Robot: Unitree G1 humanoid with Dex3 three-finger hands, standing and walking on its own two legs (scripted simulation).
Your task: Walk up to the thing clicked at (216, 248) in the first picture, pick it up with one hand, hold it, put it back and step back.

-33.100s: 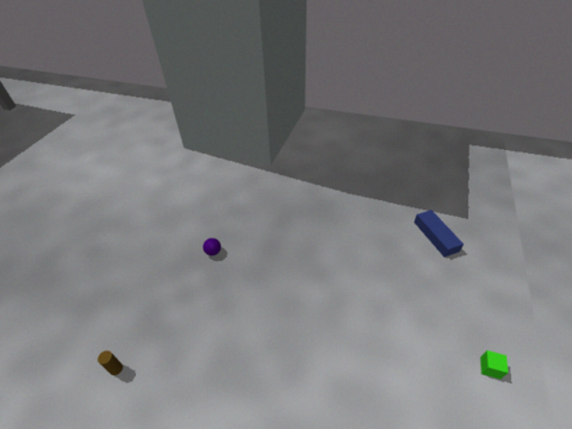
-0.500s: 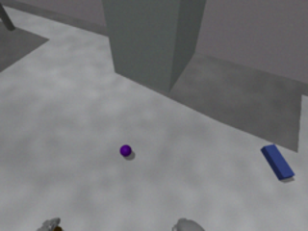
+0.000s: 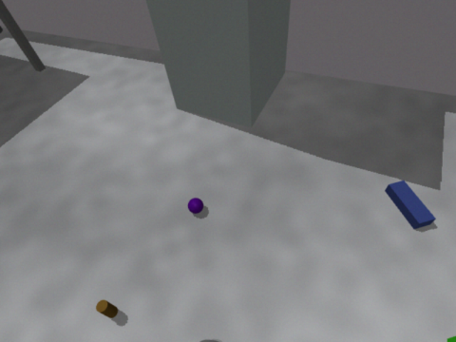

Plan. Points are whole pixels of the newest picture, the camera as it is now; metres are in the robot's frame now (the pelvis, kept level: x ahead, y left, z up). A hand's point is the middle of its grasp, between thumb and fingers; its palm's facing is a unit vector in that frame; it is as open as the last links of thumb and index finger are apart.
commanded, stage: step back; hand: left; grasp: from above
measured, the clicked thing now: (195, 205) +0.86 +0.26 -0.73
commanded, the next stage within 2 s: stand in 1.62 s
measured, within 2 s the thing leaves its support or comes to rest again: neither
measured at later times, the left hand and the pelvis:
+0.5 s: hand out of the picture -0.11 +0.25 -0.16, palm faces -0.02 -0.92 -0.38, open 7.4 cm; pelvis -0.18 -0.02 -0.01, yaw -2 degrees
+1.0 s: hand out of the picture -0.15 +0.27 -0.14, palm faces +0.02 -0.93 -0.38, open 7.4 cm; pelvis -0.22 -0.01 +0.01, yaw +2 degrees
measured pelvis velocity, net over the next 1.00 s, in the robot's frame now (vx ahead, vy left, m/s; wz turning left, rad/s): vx -0.22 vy -0.01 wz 0.03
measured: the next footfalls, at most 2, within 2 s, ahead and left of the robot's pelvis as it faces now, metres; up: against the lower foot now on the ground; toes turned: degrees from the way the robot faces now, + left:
left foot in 0.14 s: -0.05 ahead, +0.12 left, +0.00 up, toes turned +2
right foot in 0.48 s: -0.18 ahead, -0.15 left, +0.00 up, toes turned +1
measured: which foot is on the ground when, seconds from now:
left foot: up 0.00-0.12, down 0.14-0.52, up 0.54-0.76, down 0.78-1.00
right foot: down 0.00-0.16, up 0.18-0.46, down 0.48-0.82, up 0.84-1.00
